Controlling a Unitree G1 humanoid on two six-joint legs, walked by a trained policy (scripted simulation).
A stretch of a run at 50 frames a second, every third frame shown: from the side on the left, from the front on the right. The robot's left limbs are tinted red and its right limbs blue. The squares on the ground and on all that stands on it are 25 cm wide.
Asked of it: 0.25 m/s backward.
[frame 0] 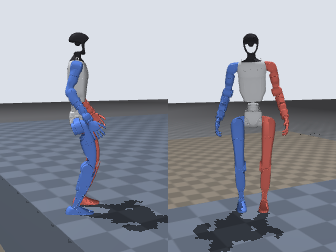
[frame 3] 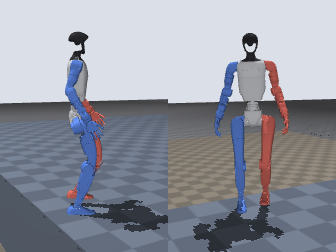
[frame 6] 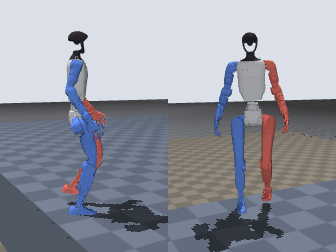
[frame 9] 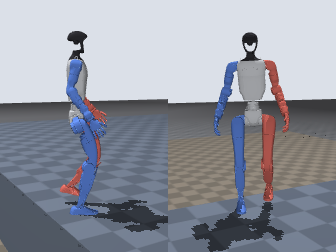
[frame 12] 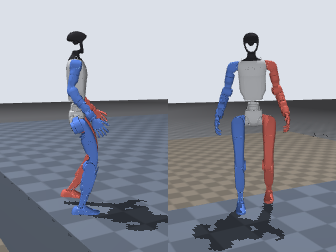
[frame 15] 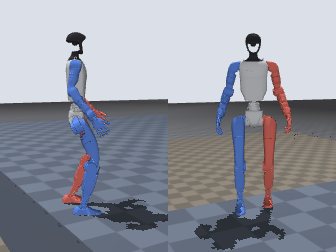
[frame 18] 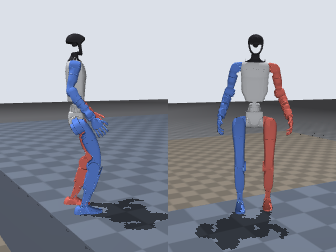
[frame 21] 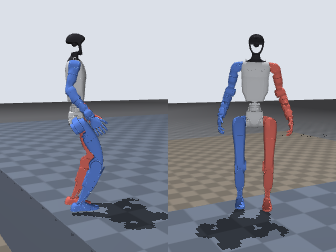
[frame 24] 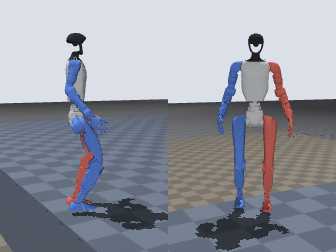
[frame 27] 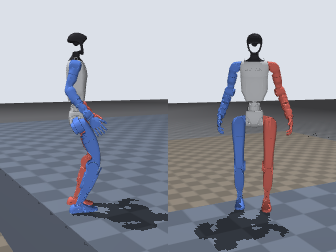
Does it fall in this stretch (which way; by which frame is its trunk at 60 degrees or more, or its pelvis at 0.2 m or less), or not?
no
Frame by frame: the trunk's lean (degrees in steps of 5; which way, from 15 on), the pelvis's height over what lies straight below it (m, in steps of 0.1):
0: 5, 0.8
3: 5, 0.8
6: 5, 0.8
9: 5, 0.8
12: 0, 0.8
15: 0, 0.8
18: 0, 0.8
21: 0, 0.8
24: 0, 0.8
27: 0, 0.8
